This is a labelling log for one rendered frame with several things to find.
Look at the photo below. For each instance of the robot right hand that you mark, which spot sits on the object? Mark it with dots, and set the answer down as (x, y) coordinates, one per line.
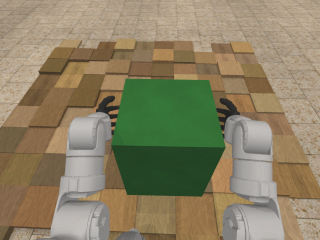
(227, 113)

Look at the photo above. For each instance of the left robot upper arm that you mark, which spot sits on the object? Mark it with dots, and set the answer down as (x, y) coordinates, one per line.
(81, 220)

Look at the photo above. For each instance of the right robot forearm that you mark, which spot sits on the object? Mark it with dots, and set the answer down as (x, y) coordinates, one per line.
(252, 153)

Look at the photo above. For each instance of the robot left hand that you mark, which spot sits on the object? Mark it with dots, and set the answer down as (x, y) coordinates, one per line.
(102, 108)

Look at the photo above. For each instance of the left robot shin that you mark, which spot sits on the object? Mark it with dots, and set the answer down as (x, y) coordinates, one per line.
(133, 230)

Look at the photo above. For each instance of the carton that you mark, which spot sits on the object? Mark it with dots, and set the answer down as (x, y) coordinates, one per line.
(167, 139)

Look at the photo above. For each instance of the left robot forearm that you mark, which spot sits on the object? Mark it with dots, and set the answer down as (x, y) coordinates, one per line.
(85, 151)

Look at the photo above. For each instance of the right robot upper arm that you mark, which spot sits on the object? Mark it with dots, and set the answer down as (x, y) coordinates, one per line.
(251, 222)

